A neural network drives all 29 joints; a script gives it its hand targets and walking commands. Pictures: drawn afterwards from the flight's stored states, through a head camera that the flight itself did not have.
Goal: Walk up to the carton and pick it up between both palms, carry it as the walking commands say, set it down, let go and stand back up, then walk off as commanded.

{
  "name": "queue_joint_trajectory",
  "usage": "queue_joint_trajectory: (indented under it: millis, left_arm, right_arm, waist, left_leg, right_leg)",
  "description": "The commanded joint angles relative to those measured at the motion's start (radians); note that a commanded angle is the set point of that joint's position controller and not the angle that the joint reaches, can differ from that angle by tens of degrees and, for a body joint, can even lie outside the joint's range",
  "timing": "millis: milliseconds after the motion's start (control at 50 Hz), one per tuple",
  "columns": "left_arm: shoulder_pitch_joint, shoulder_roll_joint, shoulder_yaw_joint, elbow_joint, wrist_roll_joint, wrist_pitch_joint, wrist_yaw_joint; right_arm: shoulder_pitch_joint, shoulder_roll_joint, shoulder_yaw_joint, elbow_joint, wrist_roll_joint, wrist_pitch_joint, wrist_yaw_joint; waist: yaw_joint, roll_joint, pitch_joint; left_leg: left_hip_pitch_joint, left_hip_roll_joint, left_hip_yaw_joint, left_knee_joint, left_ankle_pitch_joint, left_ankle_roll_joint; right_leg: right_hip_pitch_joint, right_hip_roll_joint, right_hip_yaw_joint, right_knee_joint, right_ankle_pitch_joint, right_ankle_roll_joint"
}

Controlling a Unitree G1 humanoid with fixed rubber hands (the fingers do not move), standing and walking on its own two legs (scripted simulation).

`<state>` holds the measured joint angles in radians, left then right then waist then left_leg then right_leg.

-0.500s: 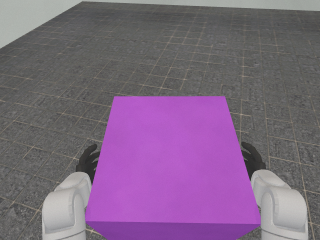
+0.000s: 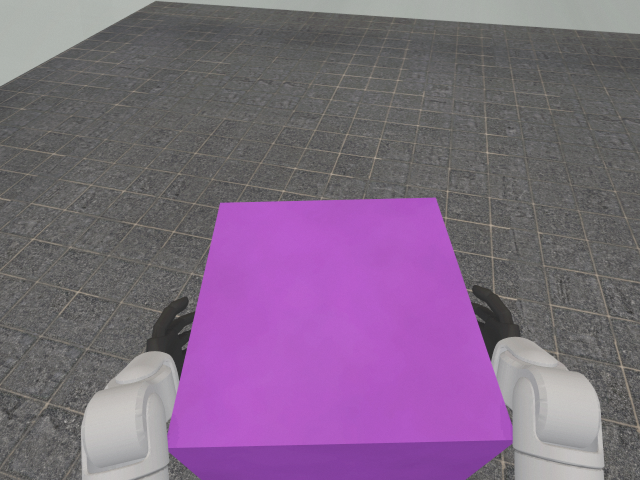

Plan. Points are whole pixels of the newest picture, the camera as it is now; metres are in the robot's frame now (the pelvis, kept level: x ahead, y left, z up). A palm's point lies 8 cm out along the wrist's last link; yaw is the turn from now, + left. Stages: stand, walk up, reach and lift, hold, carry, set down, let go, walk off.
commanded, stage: carry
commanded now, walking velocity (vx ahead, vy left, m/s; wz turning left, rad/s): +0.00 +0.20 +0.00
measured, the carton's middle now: (331, 349) +0.28 +0.01 +0.01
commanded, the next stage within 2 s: none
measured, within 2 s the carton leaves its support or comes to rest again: neither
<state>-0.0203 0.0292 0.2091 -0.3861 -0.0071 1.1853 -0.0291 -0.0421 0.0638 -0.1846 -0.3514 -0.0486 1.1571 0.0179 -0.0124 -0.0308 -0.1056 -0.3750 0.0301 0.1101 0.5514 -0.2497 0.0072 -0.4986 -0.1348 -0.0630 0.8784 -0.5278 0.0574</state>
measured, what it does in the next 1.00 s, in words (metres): steps to the left: right foot, then left foot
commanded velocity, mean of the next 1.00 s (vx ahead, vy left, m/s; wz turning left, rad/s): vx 0.00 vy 0.04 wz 0.00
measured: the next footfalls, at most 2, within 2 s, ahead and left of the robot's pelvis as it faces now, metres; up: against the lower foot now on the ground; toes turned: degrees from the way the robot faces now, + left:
right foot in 0.16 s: +0.01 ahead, +0.00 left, +0.00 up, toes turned -8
left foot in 0.42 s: +0.04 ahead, +0.24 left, +0.00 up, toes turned +6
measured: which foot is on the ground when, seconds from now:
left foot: down 0.00-0.18, up 0.20-0.40, down 0.42-1.00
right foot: up 0.00-0.14, down 0.16-1.00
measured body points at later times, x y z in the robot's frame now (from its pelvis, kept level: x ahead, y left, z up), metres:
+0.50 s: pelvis -0.03 +0.12 +0.00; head -0.05 +0.12 +0.45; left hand +0.23 +0.30 +0.08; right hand +0.22 -0.08 +0.08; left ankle +0.00 +0.23 -0.73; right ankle -0.01 -0.03 -0.72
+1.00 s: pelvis -0.05 +0.14 +0.01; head -0.08 +0.14 +0.46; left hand +0.21 +0.32 +0.08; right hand +0.20 -0.06 +0.08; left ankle +0.00 +0.23 -0.73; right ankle -0.03 +0.00 -0.73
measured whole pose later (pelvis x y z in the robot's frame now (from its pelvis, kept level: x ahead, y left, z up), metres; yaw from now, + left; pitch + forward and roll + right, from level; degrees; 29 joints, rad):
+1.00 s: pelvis -0.05 +0.14 +0.01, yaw +0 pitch +3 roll +0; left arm -0.06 0.01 0.17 -0.35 0.01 1.20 -0.02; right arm -0.03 0.01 -0.19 -0.36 -0.03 1.18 0.02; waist -0.01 0.01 -0.13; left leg -0.35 0.02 0.11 0.49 -0.18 0.04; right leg -0.32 -0.08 -0.11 0.51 -0.23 0.03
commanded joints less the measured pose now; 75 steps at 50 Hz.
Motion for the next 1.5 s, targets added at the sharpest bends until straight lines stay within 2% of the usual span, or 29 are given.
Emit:
queue_joint_trajectory:
  millis: [0, 40, 100, 120, 140, 160, 180, 200, 220, 240, 280, 340, 380, 400, 440, 480, 540, 560, 600, 660, 780, 900, 1040, 1080, 1160, 1220, 1300, 1360, 1480]
  left_arm:
    - [-0.616, -0.888, -0.855, -0.225, -0.355, -0.038, -0.205]
    - [-0.624, -0.862, -0.851, -0.247, -0.355, -0.035, -0.196]
    - [-0.526, -0.832, -0.834, -0.246, -0.358, -0.028, -0.198]
    - [-0.521, -0.835, -0.821, -0.235, -0.352, -0.024, -0.199]
    - [-0.508, -0.822, -0.808, -0.202, -0.340, -0.014, -0.204]
    - [-0.480, -0.800, -0.799, -0.200, -0.334, -0.015, -0.206]
    - [-0.435, -0.801, -0.784, -0.172, -0.311, -0.025, -0.206]
    - [-0.469, -0.812, -0.793, -0.173, -0.324, -0.018, -0.207]
    - [-0.491, -0.824, -0.791, -0.177, -0.327, -0.016, -0.211]
    - [-0.509, -0.827, -0.786, -0.173, -0.318, -0.020, -0.214]
    - [-0.537, -0.838, -0.785, -0.200, -0.313, -0.030, -0.204]
    - [-0.510, -0.820, -0.771, -0.212, -0.281, -0.022, -0.181]
    - [-0.449, -0.790, -0.769, -0.208, -0.257, -0.017, -0.177]
    - [-0.479, -0.784, -0.763, -0.201, -0.255, -0.013, -0.170]
    - [-0.524, -0.797, -0.796, -0.230, -0.267, -0.008, -0.167]
    - [-0.565, -0.838, -0.816, -0.187, -0.284, -0.008, -0.183]
    - [-0.594, -0.879, -0.817, -0.160, -0.323, -0.018, -0.198]
    - [-0.569, -0.865, -0.820, -0.160, -0.318, -0.014, -0.194]
    - [-0.573, -0.861, -0.828, -0.170, -0.331, -0.007, -0.196]
    - [-0.564, -0.856, -0.820, -0.169, -0.330, -0.013, -0.199]
    - [-0.611, -0.854, -0.823, -0.158, -0.326, -0.005, -0.194]
    - [-0.572, -0.849, -0.796, -0.167, -0.306, -0.012, -0.188]
    - [-0.544, -0.810, -0.774, -0.146, -0.288, -0.007, -0.184]
    - [-0.560, -0.825, -0.776, -0.147, -0.299, -0.007, -0.188]
    - [-0.569, -0.845, -0.777, -0.148, -0.301, -0.004, -0.188]
    - [-0.578, -0.835, -0.770, -0.146, -0.311, -0.007, -0.190]
    - [-0.572, -0.809, -0.766, -0.157, -0.298, -0.008, -0.184]
    - [-0.564, -0.803, -0.759, -0.136, -0.299, -0.004, -0.186]
    - [-0.553, -0.820, -0.753, -0.114, -0.295, -0.005, -0.190]
  right_arm:
    - [-0.492, 0.761, 0.764, -0.280, 0.342, -0.017, 0.199]
    - [-0.444, 0.748, 0.751, -0.264, 0.323, -0.015, 0.194]
    - [-0.383, 0.713, 0.751, -0.288, 0.301, -0.011, 0.182]
    - [-0.397, 0.720, 0.758, -0.276, 0.310, -0.005, 0.183]
    - [-0.341, 0.700, 0.741, -0.211, 0.291, 0.004, 0.186]
    - [-0.347, 0.676, 0.738, -0.229, 0.284, 0.002, 0.183]
    - [-0.418, 0.674, 0.781, -0.287, 0.322, 0.009, 0.191]
    - [-0.414, 0.694, 0.759, -0.227, 0.324, 0.007, 0.195]
    - [-0.423, 0.728, 0.753, -0.201, 0.326, 0.008, 0.200]
    - [-0.493, 0.730, 0.760, -0.231, 0.341, 0.001, 0.205]
    - [-0.537, 0.754, 0.783, -0.275, 0.374, -0.009, 0.204]
    - [-0.470, 0.755, 0.780, -0.230, 0.383, 0.005, 0.207]
    - [-0.463, 0.736, 0.786, -0.243, 0.385, 0.010, 0.210]
    - [-0.452, 0.741, 0.776, -0.206, 0.379, 0.019, 0.213]
    - [-0.399, 0.728, 0.734, -0.143, 0.359, 0.020, 0.222]
    - [-0.460, 0.748, 0.735, -0.186, 0.363, 0.014, 0.223]
    - [-0.537, 0.752, 0.747, -0.242, 0.358, 0.005, 0.210]
    - [-0.471, 0.747, 0.724, -0.201, 0.347, 0.008, 0.212]
    - [-0.415, 0.736, 0.714, -0.176, 0.317, 0.009, 0.204]
    - [-0.463, 0.734, 0.733, -0.203, 0.330, 0.010, 0.204]
    - [-0.483, 0.727, 0.715, -0.173, 0.335, 0.016, 0.212]
    - [-0.503, 0.737, 0.749, -0.208, 0.355, 0.012, 0.215]
    - [-0.475, 0.710, 0.730, -0.168, 0.351, 0.017, 0.218]
    - [-0.501, 0.739, 0.747, -0.167, 0.354, 0.019, 0.214]
    - [-0.506, 0.740, 0.742, -0.187, 0.357, 0.017, 0.215]
    - [-0.507, 0.728, 0.732, -0.180, 0.347, 0.018, 0.208]
    - [-0.496, 0.709, 0.726, -0.173, 0.353, 0.019, 0.211]
    - [-0.506, 0.704, 0.719, -0.171, 0.345, 0.020, 0.207]
    - [-0.498, 0.711, 0.713, -0.168, 0.342, 0.016, 0.204]
  waist:
    - [0.003, 0.255, -0.221]
    - [0.002, 0.234, -0.211]
    - [0.006, 0.160, -0.275]
    - [0.015, 0.142, -0.288]
    - [0.016, 0.098, -0.260]
    - [0.018, -0.063, -0.260]
    - [0.023, -0.303, -0.220]
    - [0.015, -0.184, -0.201]
    - [0.017, -0.097, -0.157]
    - [0.014, -0.083, -0.110]
    - [0.011, -0.130, -0.130]
    - [0.009, -0.135, -0.210]
    - [0.004, -0.091, -0.233]
    - [0.001, -0.041, -0.265]
    - [-0.007, 0.306, -0.257]
    - [-0.002, 0.215, -0.201]
    - [0.007, 0.122, -0.225]
    - [0.007, 0.188, -0.252]
    - [0.007, 0.107, -0.247]
    - [0.001, 0.001, -0.230]
    - [0.003, 0.120, -0.182]
    - [0.006, 0.038, -0.209]
    - [0.005, 0.068, -0.198]
    - [0.001, -0.002, -0.179]
    - [0.003, 0.063, -0.209]
    - [-0.001, 0.007, -0.232]
    - [0.002, 0.059, -0.210]
    - [0.001, 0.001, -0.190]
    - [0.004, 0.050, -0.217]
  left_leg:
    - [0.199, 0.189, -0.150, -0.149, 0.386, 0.139]
    - [0.165, 0.161, -0.124, -0.171, 0.201, 0.136]
    - [0.216, 0.180, -0.165, -0.116, 0.333, 0.166]
    - [0.189, 0.157, -0.129, -0.064, 0.367, 0.140]
    - [0.071, 0.133, -0.120, 0.003, 0.311, 0.090]
    - [-0.111, 0.073, -0.107, 0.126, 0.149, 0.037]
    - [-0.209, -0.020, -0.055, 0.321, -0.245, -0.007]
    - [-0.272, 0.020, -0.162, 0.455, -0.247, -0.009]
    - [-0.243, 0.025, -0.171, 0.482, -0.187, -0.017]
    - [-0.210, 0.029, -0.153, 0.460, -0.121, -0.033]
    - [-0.149, 0.011, -0.076, 0.294, -0.091, -0.045]
    - [0.019, -0.031, 0.024, 0.040, -0.081, -0.056]
    - [0.153, -0.015, 0.039, -0.147, 0.044, -0.063]
    - [0.209, 0.071, -0.051, -0.200, 0.079, -0.055]
    - [0.240, 0.263, -0.309, -0.185, 0.456, 0.048]
    - [0.178, 0.246, -0.257, -0.189, 0.444, 0.078]
    - [0.146, 0.190, -0.161, -0.180, 0.281, 0.047]
    - [0.158, 0.173, -0.168, -0.177, 0.246, 0.041]
    - [0.151, 0.153, -0.146, -0.135, 0.302, 0.024]
    - [0.138, 0.133, -0.142, -0.155, 0.109, 0.019]
    - [0.074, 0.154, -0.186, -0.252, -0.052, 0.018]
    - [0.100, 0.121, -0.140, -0.173, 0.118, 0.010]
    - [0.093, 0.114, -0.133, -0.140, 0.108, 0.004]
    - [0.082, 0.107, -0.130, -0.142, 0.054, 0.009]
    - [0.109, 0.103, -0.125, -0.135, 0.090, 0.004]
    - [0.125, 0.098, -0.109, -0.110, 0.144, 0.004]
    - [0.113, 0.092, -0.107, -0.110, 0.129, -0.001]
    - [0.106, 0.097, -0.114, -0.103, 0.096, 0.005]
    - [0.122, 0.091, -0.105, -0.093, 0.170, 0.000]
  right_leg:
    - [-0.039, 0.066, -0.057, 0.102, 0.014, -0.008]
    - [0.023, 0.087, -0.090, 0.009, 0.059, -0.017]
    - [0.141, 0.095, -0.080, -0.256, 0.133, -0.050]
    - [0.242, 0.078, -0.095, -0.395, 0.270, -0.052]
    - [0.349, 0.006, -0.021, -0.479, 0.359, -0.071]
    - [0.485, -0.179, 0.202, -0.555, 0.475, -0.102]
    - [0.459, -0.398, 0.451, -0.569, 0.687, -0.250]
    - [0.434, -0.412, 0.416, -0.582, 0.644, -0.277]
    - [0.378, -0.343, 0.305, -0.583, 0.517, -0.256]
    - [0.287, -0.269, 0.202, -0.601, 0.342, -0.203]
    - [0.311, -0.183, 0.077, -0.554, 0.455, -0.155]
    - [0.319, -0.126, 0.001, -0.474, 0.470, -0.134]
    - [0.289, -0.097, -0.018, -0.392, 0.477, -0.077]
    - [0.288, -0.089, -0.025, -0.332, 0.464, -0.051]
    - [0.091, 0.046, -0.055, -0.222, 0.076, 0.009]
    - [0.104, 0.056, -0.030, -0.174, 0.067, 0.004]
    - [0.216, 0.064, -0.059, -0.345, 0.252, -0.005]
    - [0.245, 0.063, -0.057, -0.353, 0.241, -0.013]
    - [0.282, -0.010, 0.001, -0.412, 0.364, -0.034]
    - [0.237, -0.015, -0.001, -0.420, 0.282, -0.032]
    - [0.236, 0.014, -0.021, -0.378, 0.244, -0.028]
    - [0.251, -0.006, -0.004, -0.433, 0.315, -0.045]
    - [0.242, -0.018, 0.011, -0.429, 0.305, -0.053]
    - [0.231, -0.011, 0.028, -0.467, 0.283, -0.056]
    - [0.234, -0.010, 0.027, -0.446, 0.302, -0.064]
    - [0.244, -0.013, 0.025, -0.450, 0.348, -0.065]
    - [0.249, -0.022, 0.026, -0.444, 0.339, -0.075]
    - [0.231, -0.018, 0.037, -0.466, 0.304, -0.070]
    - [0.265, -0.017, 0.028, -0.435, 0.384, -0.079]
